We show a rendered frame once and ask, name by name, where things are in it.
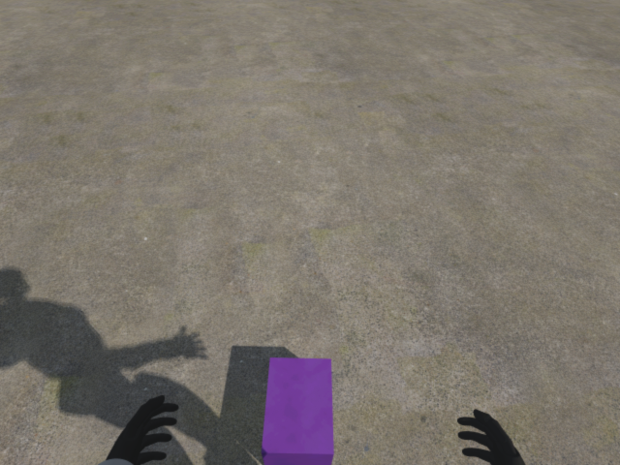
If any carton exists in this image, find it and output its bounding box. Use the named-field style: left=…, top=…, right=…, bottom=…
left=262, top=357, right=334, bottom=465

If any left robot hand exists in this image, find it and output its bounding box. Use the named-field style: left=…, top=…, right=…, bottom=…
left=106, top=395, right=178, bottom=465

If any right robot hand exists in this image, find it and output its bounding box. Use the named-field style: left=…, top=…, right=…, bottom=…
left=457, top=409, right=525, bottom=465

